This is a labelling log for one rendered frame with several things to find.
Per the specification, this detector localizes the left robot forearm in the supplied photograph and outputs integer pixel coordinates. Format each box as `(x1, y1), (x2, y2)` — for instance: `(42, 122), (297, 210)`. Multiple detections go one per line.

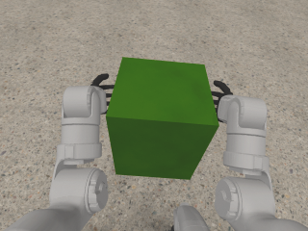
(49, 86), (107, 203)

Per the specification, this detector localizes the left robot hand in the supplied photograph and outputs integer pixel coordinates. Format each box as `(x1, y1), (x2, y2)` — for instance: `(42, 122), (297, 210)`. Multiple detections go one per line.
(91, 73), (115, 115)

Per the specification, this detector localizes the carton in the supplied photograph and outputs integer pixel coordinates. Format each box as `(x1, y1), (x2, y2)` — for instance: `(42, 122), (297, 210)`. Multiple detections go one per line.
(106, 57), (219, 180)

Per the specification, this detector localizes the robot left upper arm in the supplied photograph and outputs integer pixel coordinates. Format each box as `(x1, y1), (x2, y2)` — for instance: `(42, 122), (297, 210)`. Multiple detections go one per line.
(4, 167), (109, 231)

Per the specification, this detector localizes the right robot forearm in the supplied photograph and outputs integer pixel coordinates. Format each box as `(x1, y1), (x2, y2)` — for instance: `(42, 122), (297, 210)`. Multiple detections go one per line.
(218, 94), (275, 212)

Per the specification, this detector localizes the robot right upper arm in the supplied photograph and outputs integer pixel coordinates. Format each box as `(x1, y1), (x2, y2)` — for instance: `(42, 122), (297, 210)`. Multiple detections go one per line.
(214, 176), (308, 231)

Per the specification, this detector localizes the right robot thigh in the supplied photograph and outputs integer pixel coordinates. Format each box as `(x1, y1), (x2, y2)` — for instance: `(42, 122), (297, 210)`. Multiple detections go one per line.
(173, 205), (211, 231)

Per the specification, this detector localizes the right robot hand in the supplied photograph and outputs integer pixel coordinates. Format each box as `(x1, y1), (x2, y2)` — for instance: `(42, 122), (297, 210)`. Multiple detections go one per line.
(211, 80), (233, 122)

